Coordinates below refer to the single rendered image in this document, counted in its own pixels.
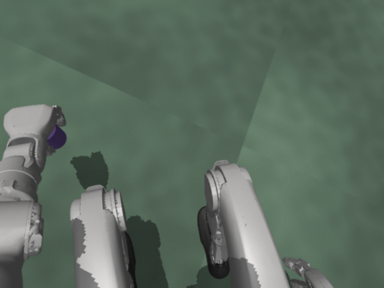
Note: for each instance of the left robot hand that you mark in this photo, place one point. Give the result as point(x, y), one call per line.
point(39, 119)

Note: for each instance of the right robot foot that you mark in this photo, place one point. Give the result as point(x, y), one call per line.
point(218, 271)

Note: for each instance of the tin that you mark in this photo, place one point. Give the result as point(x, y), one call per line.
point(57, 138)

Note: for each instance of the left robot arm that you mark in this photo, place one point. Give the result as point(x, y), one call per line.
point(21, 225)

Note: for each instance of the right robot hand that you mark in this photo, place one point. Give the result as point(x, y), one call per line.
point(314, 278)

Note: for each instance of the left robot foot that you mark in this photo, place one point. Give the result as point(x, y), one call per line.
point(132, 261)

